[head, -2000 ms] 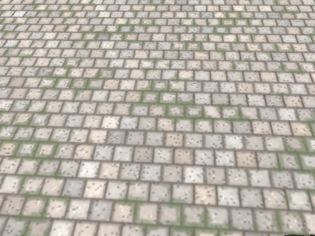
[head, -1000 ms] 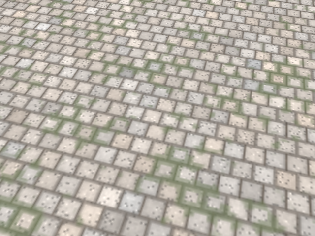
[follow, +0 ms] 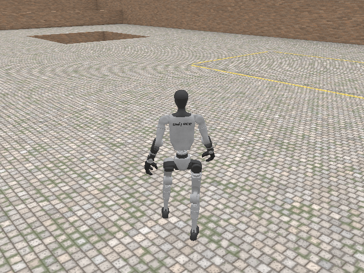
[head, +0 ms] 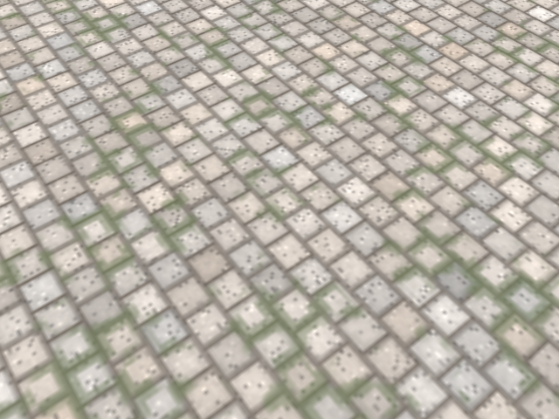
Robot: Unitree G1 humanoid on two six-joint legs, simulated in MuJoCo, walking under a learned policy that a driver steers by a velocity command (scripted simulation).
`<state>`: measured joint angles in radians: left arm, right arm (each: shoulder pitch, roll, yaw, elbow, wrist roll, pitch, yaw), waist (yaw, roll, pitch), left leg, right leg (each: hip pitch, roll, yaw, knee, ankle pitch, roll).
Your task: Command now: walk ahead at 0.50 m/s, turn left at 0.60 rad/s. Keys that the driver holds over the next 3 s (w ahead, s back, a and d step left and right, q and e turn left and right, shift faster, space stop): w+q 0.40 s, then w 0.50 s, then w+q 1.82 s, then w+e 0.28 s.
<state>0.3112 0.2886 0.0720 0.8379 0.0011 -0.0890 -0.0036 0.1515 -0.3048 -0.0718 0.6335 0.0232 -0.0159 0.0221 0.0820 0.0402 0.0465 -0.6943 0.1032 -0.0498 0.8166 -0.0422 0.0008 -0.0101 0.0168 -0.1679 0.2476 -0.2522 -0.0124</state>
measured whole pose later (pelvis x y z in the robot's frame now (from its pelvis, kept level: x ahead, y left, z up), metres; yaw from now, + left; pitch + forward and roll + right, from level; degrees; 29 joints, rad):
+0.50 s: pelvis +0.28 +0.06 +0.00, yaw +17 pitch +2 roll +0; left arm 0.05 0.30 0.04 0.70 0.01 -0.09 -0.02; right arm 0.34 -0.29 -0.06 0.69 0.01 -0.04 -0.01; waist -0.07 -0.04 0.04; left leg -0.13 -0.11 -0.12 0.36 -0.24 0.08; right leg -0.64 -0.08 0.08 0.64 0.04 0.07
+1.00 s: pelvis +0.57 +0.10 +0.00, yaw +21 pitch +2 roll -1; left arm 0.36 0.28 0.04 0.84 -0.01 -0.08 -0.02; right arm 0.13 -0.28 -0.04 0.68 0.01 -0.06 0.01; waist 0.08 0.04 0.02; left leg -0.65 0.09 -0.04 0.68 0.00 0.00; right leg -0.04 0.05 -0.04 0.23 -0.22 -0.05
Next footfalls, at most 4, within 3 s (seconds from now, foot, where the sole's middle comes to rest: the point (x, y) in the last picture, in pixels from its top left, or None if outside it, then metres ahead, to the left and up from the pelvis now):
0.16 left None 0.26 0.14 -0.78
0.64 right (312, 371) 0.58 0.00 -0.78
1.16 left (192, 293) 0.77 0.33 -0.78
1.64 right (215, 195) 1.11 0.32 -0.78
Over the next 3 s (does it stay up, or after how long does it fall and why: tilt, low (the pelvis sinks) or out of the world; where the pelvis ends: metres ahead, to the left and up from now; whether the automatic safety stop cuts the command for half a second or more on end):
stays up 1.26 0.94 0.00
